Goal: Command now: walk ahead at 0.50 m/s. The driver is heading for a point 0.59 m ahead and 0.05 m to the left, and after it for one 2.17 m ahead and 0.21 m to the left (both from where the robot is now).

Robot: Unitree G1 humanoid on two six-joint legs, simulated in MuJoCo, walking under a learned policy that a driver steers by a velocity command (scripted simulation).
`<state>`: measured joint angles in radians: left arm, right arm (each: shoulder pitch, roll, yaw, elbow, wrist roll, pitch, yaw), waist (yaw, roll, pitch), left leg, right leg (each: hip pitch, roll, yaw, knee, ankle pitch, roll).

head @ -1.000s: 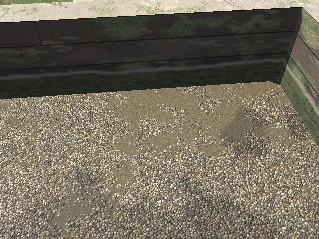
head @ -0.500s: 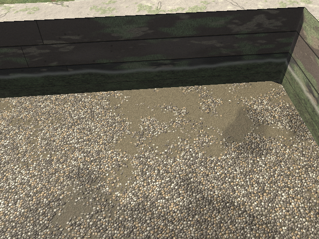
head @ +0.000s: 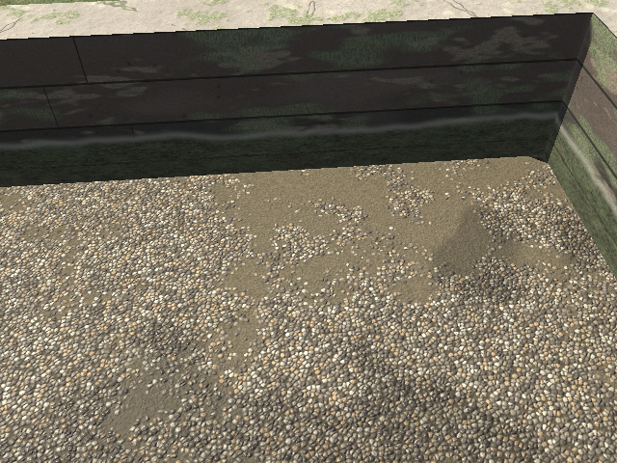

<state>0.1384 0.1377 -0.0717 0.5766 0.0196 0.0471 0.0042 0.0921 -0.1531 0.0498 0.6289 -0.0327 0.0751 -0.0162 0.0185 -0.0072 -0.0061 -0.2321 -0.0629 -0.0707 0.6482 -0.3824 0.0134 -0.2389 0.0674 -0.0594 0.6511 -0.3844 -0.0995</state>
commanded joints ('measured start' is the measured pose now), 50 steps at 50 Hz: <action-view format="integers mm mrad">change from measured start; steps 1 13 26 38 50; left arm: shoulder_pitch -78 -69 -70 -125 -35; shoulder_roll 63 63 62 59 40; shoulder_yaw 18 18 18 16 0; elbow -91 -91 -90 -119 -45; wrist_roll -5 -4 -4 5 18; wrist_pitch -13 -14 -16 -14 -31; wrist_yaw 7 6 7 -7 -19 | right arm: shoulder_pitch -90 -84 -87 -135 -82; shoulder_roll -58 -58 -56 -73 -53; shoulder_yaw -16 -16 -15 -17 -4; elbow -89 -88 -89 -115 -64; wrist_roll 0 -1 -1 3 -4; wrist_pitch -19 -18 -17 -8 1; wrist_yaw -2 -2 -2 1 1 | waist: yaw -5 -5 -5 5 4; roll -11 -14 -13 -10 5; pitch -50 -56 -66 -5 -61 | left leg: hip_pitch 36 37 37 -10 79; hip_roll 36 36 34 50 103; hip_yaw -47 -49 -50 -62 -126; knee -54 -52 -51 -39 -228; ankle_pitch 161 167 161 354 350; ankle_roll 20 19 19 17 12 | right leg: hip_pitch -27 -27 -22 -46 74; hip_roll -135 -134 -137 -130 -162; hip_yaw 164 159 157 112 149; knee -157 -154 -152 -101 -271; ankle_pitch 252 255 252 409 444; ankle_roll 6 8 8 11 29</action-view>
